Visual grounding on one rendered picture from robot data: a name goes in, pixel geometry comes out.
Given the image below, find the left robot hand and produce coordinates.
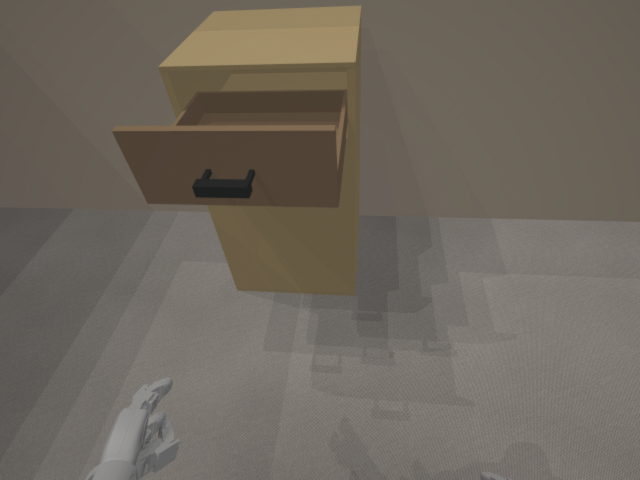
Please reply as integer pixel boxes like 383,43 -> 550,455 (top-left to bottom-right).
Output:
98,377 -> 179,480

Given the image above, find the drawer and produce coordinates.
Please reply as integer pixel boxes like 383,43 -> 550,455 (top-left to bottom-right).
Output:
112,90 -> 348,208

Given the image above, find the robot left forearm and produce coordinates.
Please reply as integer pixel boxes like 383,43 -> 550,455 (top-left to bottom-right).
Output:
85,460 -> 138,480

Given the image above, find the handle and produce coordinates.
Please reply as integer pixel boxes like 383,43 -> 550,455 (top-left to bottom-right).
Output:
192,169 -> 255,198

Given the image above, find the cabinet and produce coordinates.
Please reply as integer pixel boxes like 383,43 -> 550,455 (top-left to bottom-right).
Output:
158,6 -> 361,296

